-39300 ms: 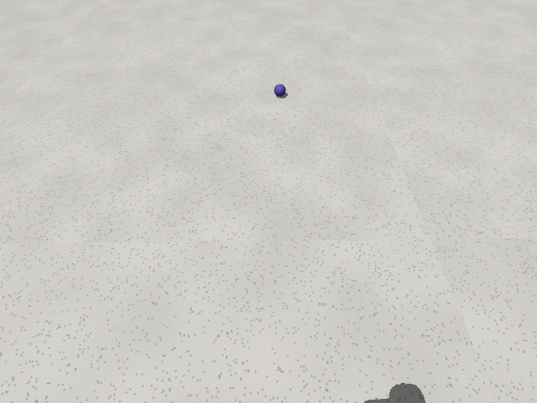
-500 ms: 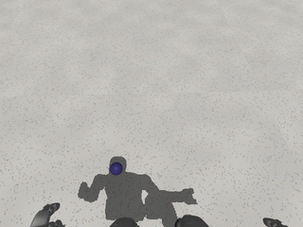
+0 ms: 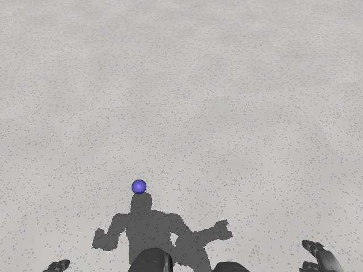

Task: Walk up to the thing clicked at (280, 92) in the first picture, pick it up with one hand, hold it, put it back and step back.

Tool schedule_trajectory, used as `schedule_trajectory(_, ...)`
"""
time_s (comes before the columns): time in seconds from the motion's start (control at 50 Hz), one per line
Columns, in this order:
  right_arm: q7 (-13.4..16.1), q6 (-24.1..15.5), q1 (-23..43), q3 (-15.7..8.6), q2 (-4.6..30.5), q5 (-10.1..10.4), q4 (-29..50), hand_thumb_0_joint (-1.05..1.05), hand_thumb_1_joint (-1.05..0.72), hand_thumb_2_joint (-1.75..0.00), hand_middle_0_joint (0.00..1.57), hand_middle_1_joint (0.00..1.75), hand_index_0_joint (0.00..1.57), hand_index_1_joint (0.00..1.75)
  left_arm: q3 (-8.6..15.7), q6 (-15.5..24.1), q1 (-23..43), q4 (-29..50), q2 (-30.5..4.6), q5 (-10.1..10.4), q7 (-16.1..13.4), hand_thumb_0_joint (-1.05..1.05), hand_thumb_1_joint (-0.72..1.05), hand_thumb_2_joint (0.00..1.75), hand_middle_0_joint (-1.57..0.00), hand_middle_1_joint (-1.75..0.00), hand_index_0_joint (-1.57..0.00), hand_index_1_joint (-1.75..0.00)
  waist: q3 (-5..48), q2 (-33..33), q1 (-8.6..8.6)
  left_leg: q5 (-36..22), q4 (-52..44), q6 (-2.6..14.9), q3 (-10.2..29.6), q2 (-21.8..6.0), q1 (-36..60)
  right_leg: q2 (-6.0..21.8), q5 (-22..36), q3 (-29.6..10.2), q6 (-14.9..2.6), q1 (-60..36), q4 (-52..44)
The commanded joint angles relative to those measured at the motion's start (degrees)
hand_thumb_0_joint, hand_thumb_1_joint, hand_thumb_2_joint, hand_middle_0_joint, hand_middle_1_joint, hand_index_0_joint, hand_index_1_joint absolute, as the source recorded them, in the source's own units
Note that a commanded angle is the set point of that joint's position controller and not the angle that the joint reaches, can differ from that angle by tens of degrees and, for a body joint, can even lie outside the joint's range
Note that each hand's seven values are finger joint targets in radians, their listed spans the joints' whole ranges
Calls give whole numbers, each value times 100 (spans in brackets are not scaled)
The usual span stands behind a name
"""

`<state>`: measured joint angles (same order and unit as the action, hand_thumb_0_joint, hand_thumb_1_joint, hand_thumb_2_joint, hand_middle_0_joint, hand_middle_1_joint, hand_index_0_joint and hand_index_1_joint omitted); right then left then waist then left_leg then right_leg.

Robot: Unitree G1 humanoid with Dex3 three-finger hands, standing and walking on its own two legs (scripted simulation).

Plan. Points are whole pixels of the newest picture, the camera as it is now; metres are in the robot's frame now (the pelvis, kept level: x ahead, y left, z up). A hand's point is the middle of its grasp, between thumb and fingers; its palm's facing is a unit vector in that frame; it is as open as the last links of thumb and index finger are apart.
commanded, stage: step back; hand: left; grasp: from above
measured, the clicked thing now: (139, 186) +0.55 +0.27 -0.71
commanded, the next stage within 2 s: none
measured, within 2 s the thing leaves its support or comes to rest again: neither
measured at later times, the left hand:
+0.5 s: hand out of the picture -0.04 +0.27 -0.14, palm faces +0.08 -0.93 -0.36, open 7.4 cm
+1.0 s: hand out of the picture -0.22 +0.24 -0.13, palm faces +0.07 -0.90 -0.43, open 7.4 cm
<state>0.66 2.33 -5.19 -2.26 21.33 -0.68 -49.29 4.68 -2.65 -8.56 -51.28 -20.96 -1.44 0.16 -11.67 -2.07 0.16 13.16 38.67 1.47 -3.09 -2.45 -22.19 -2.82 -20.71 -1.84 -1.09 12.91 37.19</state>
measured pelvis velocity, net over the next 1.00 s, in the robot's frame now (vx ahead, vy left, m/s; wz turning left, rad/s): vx -0.31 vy -0.04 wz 0.09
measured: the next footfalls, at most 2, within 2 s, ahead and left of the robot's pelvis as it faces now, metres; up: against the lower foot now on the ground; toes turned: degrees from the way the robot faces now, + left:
left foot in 0.34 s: -0.08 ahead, +0.12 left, +0.00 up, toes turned +2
right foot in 0.70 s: -0.20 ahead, -0.16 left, +0.00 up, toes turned +3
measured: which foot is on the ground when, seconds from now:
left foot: down 0.00-0.00, up 0.02-0.32, down 0.34-0.72, up 0.74-1.00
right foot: down 0.00-0.36, up 0.38-0.68, down 0.70-1.00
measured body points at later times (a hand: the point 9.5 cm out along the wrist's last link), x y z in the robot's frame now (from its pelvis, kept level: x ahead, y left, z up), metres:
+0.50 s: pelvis -0.14 +0.00 +0.01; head -0.09 +0.03 +0.46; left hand -0.05 +0.32 -0.11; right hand -0.03 -0.30 -0.09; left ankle -0.12 +0.12 -0.72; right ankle -0.13 -0.14 -0.64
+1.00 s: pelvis -0.31 -0.04 +0.00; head -0.25 -0.04 +0.45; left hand -0.22 +0.29 -0.10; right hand -0.21 -0.35 -0.12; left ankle -0.34 +0.08 -0.70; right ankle -0.24 -0.16 -0.72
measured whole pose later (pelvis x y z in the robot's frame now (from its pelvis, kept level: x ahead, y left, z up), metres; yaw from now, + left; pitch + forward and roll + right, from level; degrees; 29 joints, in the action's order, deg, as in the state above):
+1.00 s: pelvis -0.31 -0.04 +0.00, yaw +5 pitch -2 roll +1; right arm 1.4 2.9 -11.5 -2.8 22.9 -0.8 -49.6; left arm 3.9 -2.7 -8.0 -44.5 -21.7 -2.2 -1.0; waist -9.9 -0.4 -0.4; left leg 28.0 46.4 -0.4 3.5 3.0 -17.4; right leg 2.3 -14.7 0.8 0.0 21.3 38.0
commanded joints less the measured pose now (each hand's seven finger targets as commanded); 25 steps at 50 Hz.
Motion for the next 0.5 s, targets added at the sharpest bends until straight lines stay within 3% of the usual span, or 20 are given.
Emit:
schedule_trajectory(0.0, 92, -53, 123, -409, 1211, 36, 411, 0, -90, -90, 20, 30, 20, 30, 507, 194, -47, 740, -2010, -100, -57, 0, 90, 90, -20, -30, -20, -30, 758, 1704, -253, 2239, 2272, -198, 909, 789, -96, 2646, 1021, -3138, -1809, 1094, -2181)
schedule_trajectory(0.02, 68, -36, -58, -392, 1253, 41, 319, 0, -90, -90, 20, 30, 20, 30, 447, 212, 184, 831, -1698, -22, -87, 0, 90, 90, -20, -30, -20, -30, 697, 1125, -110, 1923, 2818, -177, 1241, 850, -12, 2341, 1452, -2572, -1641, 1184, -2032)
schedule_trajectory(0.04, 50, -42, -306, -364, 1179, 95, 228, 0, -90, -90, 20, 30, 20, 30, 388, 226, 424, 890, -1505, -15, -135, 0, 90, 90, -20, -30, -20, -30, 734, 784, 56, 1547, 3031, -176, 1344, 972, -137, 1865, 2170, -1800, -1376, 870, -1716)
schedule_trajectory(0.06, 74, -72, -430, -332, 1108, 132, 192, 0, -90, -90, 20, 30, 20, 30, 371, 217, 523, 900, -1411, -24, -157, 0, 90, 90, -20, -30, -20, -30, 839, 825, 153, 1420, 2948, -172, 1299, 1041, -335, 1567, 2499, -1310, -1105, 556, -1529)
schedule_trajectory(0.1, 100, -127, -549, -292, 1177, 103, 224, 0, -90, -90, 20, 30, 20, 30, 366, 216, 367, 1009, -1294, -55, -164, 0, 90, 90, -20, -30, -20, -30, 1106, 881, -26, 1480, 2789, -222, 1083, 982, -375, 1463, 2873, -1075, -1060, -75, -1281)
schedule_trajectory(0.14, 125, -122, -456, -274, 1140, 83, 301, 0, -90, -90, 20, 30, 20, 30, 329, 192, 37, 1018, -1236, -74, -177, 0, 90, 90, -20, -30, -20, -30, 1236, 967, -229, 1708, 2287, -283, 992, 906, -643, 1533, 3123, -1074, -1140, -770, -1123)
schedule_trajectory(0.18, 141, -133, -463, -264, 1092, 55, 375, 0, -90, -90, 20, 30, 20, 30, 344, 173, -74, 1060, -1295, -64, -213, 0, 90, 90, -20, -30, -20, -30, 1309, 1202, -269, 1846, 1435, -288, 894, 612, -526, 1780, 3357, -1230, -1234, -1068, -1006)
schedule_trajectory(0.2, 132, -139, -415, -280, 1092, 35, 404, 0, -90, -90, 20, 30, 20, 30, 333, 149, -167, 1085, -1313, -65, -212, 0, 90, 90, -20, -30, -20, -30, 1342, 1221, -325, 1837, 1048, -263, 762, 570, -403, 1752, 3457, -1206, -1215, -1117, -950)
schedule_trajectory(0.22, 116, -149, -548, -272, 1034, 24, 383, 0, -90, -90, 20, 30, 20, 30, 330, 135, -144, 1113, -1351, -54, -206, 0, 90, 90, -20, -30, -20, -30, 1454, 1316, -269, 1667, 429, -216, 674, 447, -142, 1729, 3457, -1186, -1144, -1112, -818)
schedule_trajectory(0.24, 102, -161, -674, -304, 1037, 6, 323, 0, -90, -90, 20, 30, 20, 30, 318, 101, -83, 1134, -1379, -29, -188, 0, 90, 90, -20, -30, -20, -30, 1522, 1343, -198, 1423, -37, -169, 534, 445, 109, 1652, 3280, -1132, -1081, -991, -708)
schedule_trajectory(0.28, 67, -206, -1128, -350, 1028, -26, 131, 0, -90, -90, 20, 30, 20, 30, 296, 37, 92, 1220, -1433, 38, -139, 0, 90, 90, -20, -30, -20, -30, 1638, 1006, 66, 42, -1483, -94, 240, 461, 970, 1440, 2696, -858, -768, -503, -324)
schedule_trajectory(0.3, 65, -225, -1021, -430, 1242, -113, 161, 0, -90, -90, 20, 30, 20, 30, 225, -3, -35, 1229, -1252, 47, -119, 0, 90, 90, -20, -30, -20, -30, 1551, 604, 19, -285, -1696, 47, 895, 50, 1390, 1178, 1830, -802, -452, 281, -153)
schedule_trajectory(0.32, 52, -247, -905, -537, 1707, -209, 270, 0, -90, -90, 20, 30, 20, 30, 191, -3, -161, 1283, -1011, 68, -101, 0, 90, 90, -20, -30, -20, -30, 1558, -593, -27, -674, -1944, 482, 2540, -1196, 1725, 453, 232, -343, -158, 1243, 717)
schedule_trajectory(0.34, 0, -212, -592, -627, 2290, -133, 364, 0, -90, -90, 20, 30, 20, 30, 314, 16, 364, 1306, -1252, 71, -187, 0, 90, 90, -20, -30, -20, -30, 1281, -1366, 298, -1382, -2182, 1422, 3366, -2063, 584, -212, -1598, -310, 53, 1194, 2002)
schedule_trajectory(0.36, 30, -257, -458, -626, 2140, -156, 383, 0, -90, -90, 20, 30, 20, 30, 348, 7, 544, 1249, -1301, -18, -219, 0, 90, 90, -20, -30, -20, -30, 1096, -888, 302, -1655, -2094, 1642, 3388, -2143, 296, -203, -1599, -913, 34, 1118, 2900)
schedule_trajectory(0.38, 68, -270, -236, -509, 1788, -124, 416, 0, -90, -90, 20, 30, 20, 30, 352, -6, 375, 1138, -1247, 43, -216, 0, 90, 90, -20, -30, -20, -30, 1150, -351, 94, -2204, -1778, 1440, 2553, -1743, 548, -264, -1298, -1114, -20, 1266, 3291)
schedule_trajectory(0.4, 97, -260, 49, -401, 1567, -151, 449, 0, -90, -90, 20, 30, 20, 30, 331, -7, 55, 1009, -1148, 130, -211, 0, 90, 90, -20, -30, -20, -30, 1106, -276, -149, -2364, -1623, 1197, 2002, -1362, 609, -344, -1068, -1085, -18, 1409, 3565)
schedule_trajectory(0.42, 115, -265, 128, -385, 1502, -125, 509, 0, -90, -90, 20, 30, 20, 30, 356, -2, -180, 917, -1203, 132, -193, 0, 90, 90, -20, -30, -20, -30, 1030, -451, -245, -2283, -1568, 1129, 1753, -1272, 579, -327, -877, -942, 0, 1394, 3714)
schedule_trajectory(0.44, 123, -267, 89, -377, 1425, -122, 512, 0, -90, -90, 20, 30, 20, 30, 372, 12, -324, 880, -1224, 119, -175, 0, 90, 90, -20, -30, -20, -30, 1088, -484, -255, -2310, -1415, 1150, 1640, -1183, 933, -258, -772, -834, 76, 1514, 3520)
schedule_trajectory(0.48, 109, -250, -149, -393, 1359, -138, 532, 0, -90, -90, 20, 30, 20, 30, 379, 8, -234, 867, -1138, 68, -137, 0, 90, 90, -20, -30, -20, -30, 1064, -535, -57, -2300, -1388, 1201, 1588, -1112, 1108, -250, -826, -729, 239, 1448, 3294)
